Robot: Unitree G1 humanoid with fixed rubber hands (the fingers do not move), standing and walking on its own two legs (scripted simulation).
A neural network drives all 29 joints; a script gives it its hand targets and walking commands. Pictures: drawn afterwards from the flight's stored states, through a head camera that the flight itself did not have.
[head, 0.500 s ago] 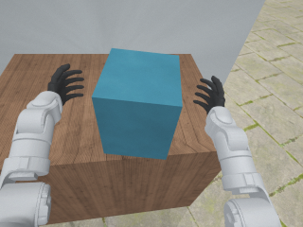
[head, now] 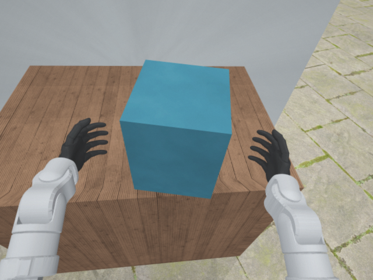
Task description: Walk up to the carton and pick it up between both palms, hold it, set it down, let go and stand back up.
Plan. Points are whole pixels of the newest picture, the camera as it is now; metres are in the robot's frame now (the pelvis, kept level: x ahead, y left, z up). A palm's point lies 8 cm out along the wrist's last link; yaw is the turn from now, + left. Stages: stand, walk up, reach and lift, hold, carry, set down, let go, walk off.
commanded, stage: set down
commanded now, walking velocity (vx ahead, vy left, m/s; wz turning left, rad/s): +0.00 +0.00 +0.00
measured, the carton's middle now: (179, 132) +0.43 +0.02 +0.06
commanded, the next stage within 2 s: let go in 1.90 s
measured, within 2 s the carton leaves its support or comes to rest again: neither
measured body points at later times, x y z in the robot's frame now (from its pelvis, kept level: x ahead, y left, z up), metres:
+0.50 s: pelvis +0.03 -0.01 +0.00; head +0.03 +0.01 +0.45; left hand +0.25 +0.24 +0.06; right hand +0.25 -0.17 +0.06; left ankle +0.03 +0.10 -0.75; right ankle +0.02 -0.13 -0.75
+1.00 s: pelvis +0.03 -0.01 +0.00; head +0.04 +0.00 +0.45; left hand +0.21 +0.24 +0.01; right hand +0.23 -0.19 +0.01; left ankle +0.03 +0.10 -0.75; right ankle +0.02 -0.13 -0.75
